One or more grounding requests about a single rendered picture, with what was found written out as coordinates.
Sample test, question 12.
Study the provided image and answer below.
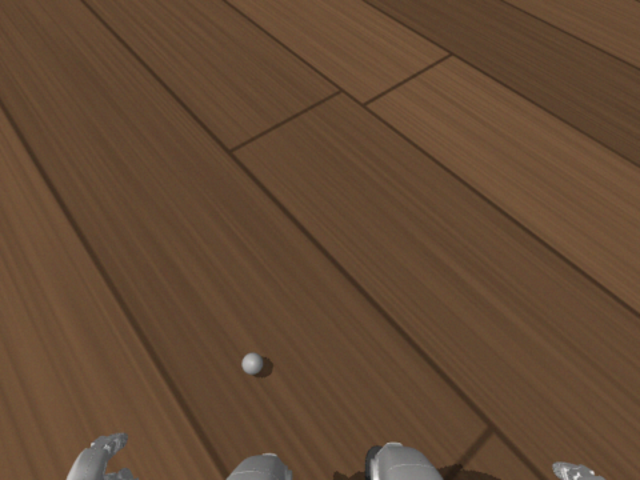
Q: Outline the right robot hand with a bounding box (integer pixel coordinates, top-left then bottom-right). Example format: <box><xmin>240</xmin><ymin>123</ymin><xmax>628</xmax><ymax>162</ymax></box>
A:
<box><xmin>552</xmin><ymin>462</ymin><xmax>606</xmax><ymax>480</ymax></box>

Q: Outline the right robot foot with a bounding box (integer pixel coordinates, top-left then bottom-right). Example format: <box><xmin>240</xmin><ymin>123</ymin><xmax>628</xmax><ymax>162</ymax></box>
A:
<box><xmin>365</xmin><ymin>446</ymin><xmax>383</xmax><ymax>480</ymax></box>

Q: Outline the ball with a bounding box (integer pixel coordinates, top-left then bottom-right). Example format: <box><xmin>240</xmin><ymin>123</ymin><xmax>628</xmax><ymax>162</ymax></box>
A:
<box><xmin>242</xmin><ymin>353</ymin><xmax>263</xmax><ymax>375</ymax></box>

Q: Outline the left robot hand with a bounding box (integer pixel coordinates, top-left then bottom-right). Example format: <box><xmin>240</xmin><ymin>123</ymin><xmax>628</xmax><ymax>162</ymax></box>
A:
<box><xmin>66</xmin><ymin>433</ymin><xmax>139</xmax><ymax>480</ymax></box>

